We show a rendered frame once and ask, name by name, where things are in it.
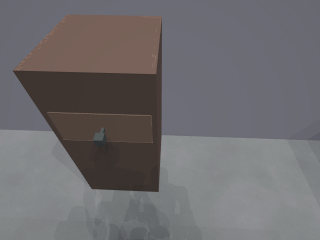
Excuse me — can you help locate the drawer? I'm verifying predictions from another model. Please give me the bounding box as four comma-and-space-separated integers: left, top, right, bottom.
47, 112, 153, 143

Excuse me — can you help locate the handle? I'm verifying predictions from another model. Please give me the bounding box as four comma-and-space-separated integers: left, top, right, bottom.
93, 127, 107, 146

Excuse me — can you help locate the cabinet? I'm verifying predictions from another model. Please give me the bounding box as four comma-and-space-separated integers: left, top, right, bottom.
12, 14, 162, 192

